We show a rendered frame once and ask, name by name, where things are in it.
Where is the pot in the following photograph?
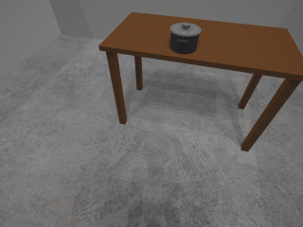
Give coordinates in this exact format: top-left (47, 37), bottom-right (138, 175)
top-left (169, 33), bottom-right (200, 54)

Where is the table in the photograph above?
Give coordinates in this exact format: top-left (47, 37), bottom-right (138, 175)
top-left (98, 12), bottom-right (303, 152)

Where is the knob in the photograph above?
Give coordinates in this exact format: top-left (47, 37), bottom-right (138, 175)
top-left (182, 22), bottom-right (190, 29)

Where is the lid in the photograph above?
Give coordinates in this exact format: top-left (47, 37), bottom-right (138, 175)
top-left (169, 23), bottom-right (202, 38)

